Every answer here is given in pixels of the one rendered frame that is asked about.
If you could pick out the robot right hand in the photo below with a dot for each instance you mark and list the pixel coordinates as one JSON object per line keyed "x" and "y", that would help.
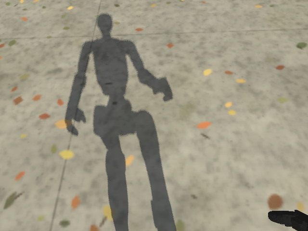
{"x": 295, "y": 219}

